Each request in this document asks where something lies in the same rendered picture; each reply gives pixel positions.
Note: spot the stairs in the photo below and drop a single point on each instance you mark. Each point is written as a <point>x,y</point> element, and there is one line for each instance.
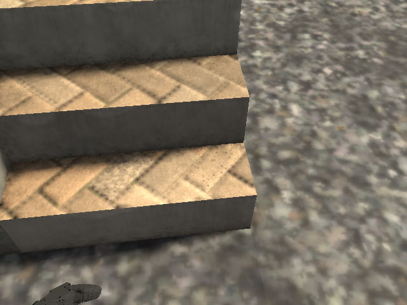
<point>123,120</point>

